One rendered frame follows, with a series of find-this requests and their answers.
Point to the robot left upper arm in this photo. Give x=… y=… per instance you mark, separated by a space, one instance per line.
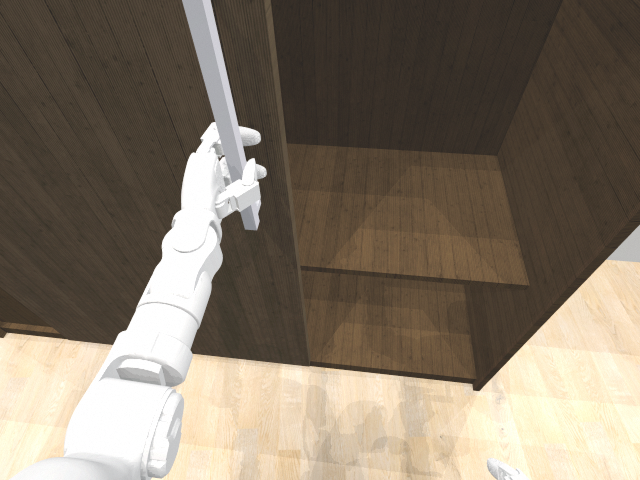
x=125 y=430

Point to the robot left forearm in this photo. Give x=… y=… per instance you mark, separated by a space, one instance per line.
x=156 y=347

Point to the robot left hand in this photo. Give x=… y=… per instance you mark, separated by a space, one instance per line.
x=206 y=177

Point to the handle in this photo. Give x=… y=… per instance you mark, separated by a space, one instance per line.
x=204 y=33

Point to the robot right hand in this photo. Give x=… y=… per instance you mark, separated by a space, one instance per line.
x=502 y=471

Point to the wardrobe door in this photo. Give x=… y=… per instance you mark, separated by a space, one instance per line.
x=102 y=102
x=12 y=311

